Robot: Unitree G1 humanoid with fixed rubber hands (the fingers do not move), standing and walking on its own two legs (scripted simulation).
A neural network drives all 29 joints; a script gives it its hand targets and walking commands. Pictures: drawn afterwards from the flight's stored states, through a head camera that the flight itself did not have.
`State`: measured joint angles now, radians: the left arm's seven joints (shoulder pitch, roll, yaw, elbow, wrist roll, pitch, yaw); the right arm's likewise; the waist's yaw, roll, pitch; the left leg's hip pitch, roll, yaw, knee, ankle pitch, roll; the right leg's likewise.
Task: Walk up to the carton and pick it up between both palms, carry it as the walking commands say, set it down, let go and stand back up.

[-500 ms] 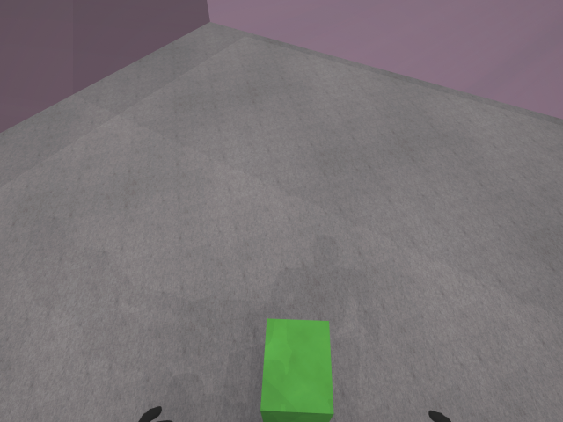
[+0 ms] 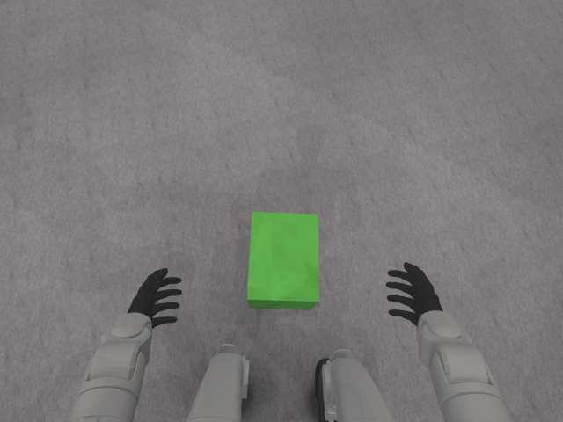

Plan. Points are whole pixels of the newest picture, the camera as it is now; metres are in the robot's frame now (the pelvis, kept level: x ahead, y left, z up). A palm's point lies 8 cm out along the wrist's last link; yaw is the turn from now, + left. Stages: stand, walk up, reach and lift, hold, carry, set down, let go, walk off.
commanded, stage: reach and lift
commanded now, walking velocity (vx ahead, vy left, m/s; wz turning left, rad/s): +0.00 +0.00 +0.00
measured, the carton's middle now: (282, 263) +0.46 -0.01 -0.61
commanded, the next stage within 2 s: none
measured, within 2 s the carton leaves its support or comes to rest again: neither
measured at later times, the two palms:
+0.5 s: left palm (179, 229) +0.40 +0.19 -0.13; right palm (410, 242) +0.39 -0.20 -0.12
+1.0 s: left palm (190, 210) +0.46 +0.19 -0.19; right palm (386, 223) +0.44 -0.19 -0.18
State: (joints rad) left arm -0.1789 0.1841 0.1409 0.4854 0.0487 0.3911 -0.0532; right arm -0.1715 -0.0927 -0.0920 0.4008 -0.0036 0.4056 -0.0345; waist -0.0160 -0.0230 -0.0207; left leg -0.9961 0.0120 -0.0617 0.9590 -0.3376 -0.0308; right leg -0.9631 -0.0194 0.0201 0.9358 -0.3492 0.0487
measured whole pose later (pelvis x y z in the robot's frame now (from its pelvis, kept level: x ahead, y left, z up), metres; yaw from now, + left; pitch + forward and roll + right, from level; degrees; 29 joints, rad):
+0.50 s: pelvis -0.05 -0.01 -0.05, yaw +0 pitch +27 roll +1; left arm -0.93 0.24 0.23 0.90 0.00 0.31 0.06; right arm -0.87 -0.18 -0.22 0.81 0.03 0.33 -0.08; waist -0.03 -0.03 0.07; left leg -1.29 0.00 -0.04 1.14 -0.32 -0.04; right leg -1.29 0.00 0.08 1.17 -0.35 0.05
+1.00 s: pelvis +0.00 -0.01 -0.07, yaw -1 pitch +47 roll -1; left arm -0.87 0.19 0.34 0.80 0.10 0.04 -0.01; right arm -0.81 -0.06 -0.32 0.69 -0.06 0.06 -0.09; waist -0.02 -0.01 -0.14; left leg -1.61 -0.02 -0.11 1.16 -0.37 -0.06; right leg -1.59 0.04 0.08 1.16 -0.39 0.06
